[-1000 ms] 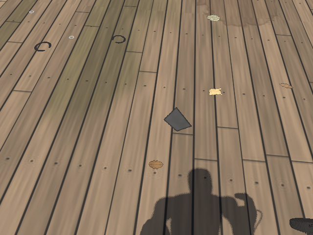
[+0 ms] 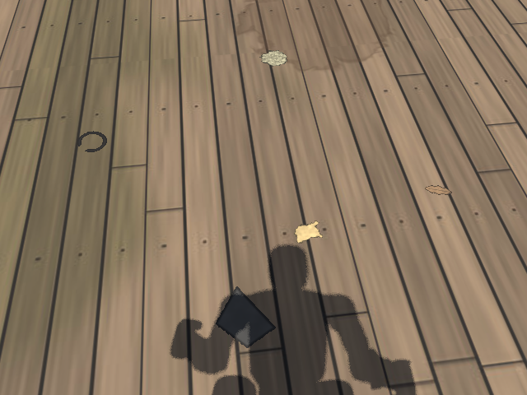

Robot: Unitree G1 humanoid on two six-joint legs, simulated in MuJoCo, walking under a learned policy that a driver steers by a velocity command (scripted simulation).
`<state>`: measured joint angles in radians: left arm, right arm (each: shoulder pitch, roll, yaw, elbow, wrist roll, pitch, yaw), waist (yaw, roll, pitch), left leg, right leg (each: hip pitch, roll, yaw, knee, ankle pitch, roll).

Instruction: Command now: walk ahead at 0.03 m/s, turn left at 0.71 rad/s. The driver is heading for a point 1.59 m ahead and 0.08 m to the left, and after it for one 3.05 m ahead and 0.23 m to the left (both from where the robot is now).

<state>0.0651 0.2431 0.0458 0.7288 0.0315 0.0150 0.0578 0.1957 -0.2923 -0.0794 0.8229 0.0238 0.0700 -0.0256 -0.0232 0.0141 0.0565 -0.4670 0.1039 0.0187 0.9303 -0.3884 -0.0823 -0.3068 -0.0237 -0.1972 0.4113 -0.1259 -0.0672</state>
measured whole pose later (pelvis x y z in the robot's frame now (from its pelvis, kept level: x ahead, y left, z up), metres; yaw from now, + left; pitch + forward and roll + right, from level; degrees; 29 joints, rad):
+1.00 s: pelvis +0.32 -0.07 -0.02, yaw -11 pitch +1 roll +0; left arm 0.24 0.30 0.06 0.75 -0.02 -0.06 -0.05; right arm 0.25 -0.30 -0.05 0.78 0.04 -0.13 0.00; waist -0.02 0.02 0.06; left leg -0.39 0.10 -0.06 1.34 -0.35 0.02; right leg -0.41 0.07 -0.07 0.70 -0.31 -0.11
